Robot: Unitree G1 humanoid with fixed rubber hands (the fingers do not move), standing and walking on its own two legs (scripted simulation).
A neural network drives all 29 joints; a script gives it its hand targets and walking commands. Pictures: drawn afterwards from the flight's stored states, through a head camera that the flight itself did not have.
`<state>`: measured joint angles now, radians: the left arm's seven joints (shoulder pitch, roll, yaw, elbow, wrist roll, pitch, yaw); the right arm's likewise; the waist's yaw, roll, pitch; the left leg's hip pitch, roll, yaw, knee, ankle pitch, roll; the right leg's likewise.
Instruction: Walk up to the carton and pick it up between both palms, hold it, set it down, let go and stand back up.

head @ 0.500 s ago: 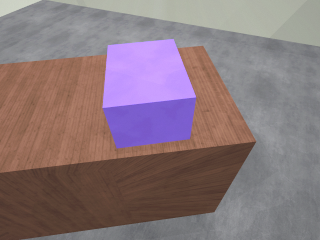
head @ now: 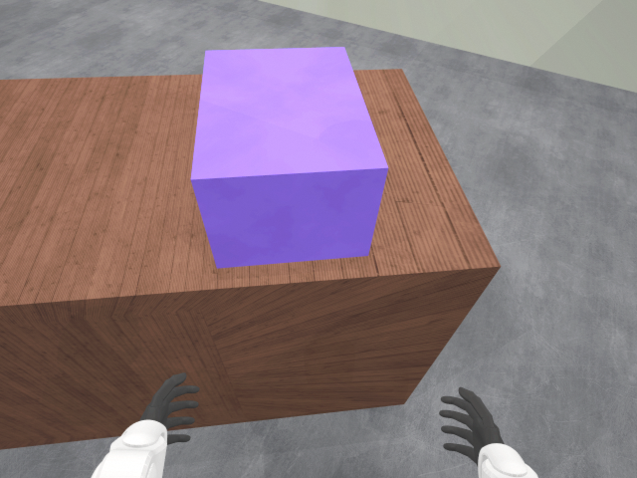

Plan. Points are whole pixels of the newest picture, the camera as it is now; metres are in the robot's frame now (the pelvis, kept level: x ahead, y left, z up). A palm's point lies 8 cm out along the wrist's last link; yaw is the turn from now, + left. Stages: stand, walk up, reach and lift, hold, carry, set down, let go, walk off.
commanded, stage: reach and lift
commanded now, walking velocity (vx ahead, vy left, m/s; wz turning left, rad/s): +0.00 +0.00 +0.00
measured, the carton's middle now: (284, 150) +0.60 +0.04 +0.07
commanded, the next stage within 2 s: none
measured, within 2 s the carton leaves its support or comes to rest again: neither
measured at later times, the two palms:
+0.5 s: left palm (109, 446) +0.19 +0.24 -0.02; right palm (488, 437) +0.18 -0.21 -0.04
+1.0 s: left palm (86, 424) +0.20 +0.24 +0.04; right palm (489, 395) +0.22 -0.20 +0.01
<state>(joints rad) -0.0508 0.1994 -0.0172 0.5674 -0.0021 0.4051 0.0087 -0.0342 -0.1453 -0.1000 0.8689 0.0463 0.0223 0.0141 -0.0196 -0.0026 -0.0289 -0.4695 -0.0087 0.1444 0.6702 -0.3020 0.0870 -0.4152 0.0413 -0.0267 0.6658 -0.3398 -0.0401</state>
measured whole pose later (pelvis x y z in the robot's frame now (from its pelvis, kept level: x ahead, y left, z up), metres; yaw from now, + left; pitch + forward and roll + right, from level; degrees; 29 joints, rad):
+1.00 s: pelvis +0.02 -0.02 +0.03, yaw -1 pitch +0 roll +0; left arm 0.23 0.35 0.04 0.13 -0.16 0.29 -0.08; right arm 0.27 -0.10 0.04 0.17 0.17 0.24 -0.11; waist 0.08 -0.02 -0.07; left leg -0.15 -0.01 0.11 0.30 -0.15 0.05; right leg -0.07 0.08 0.00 0.24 -0.16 -0.07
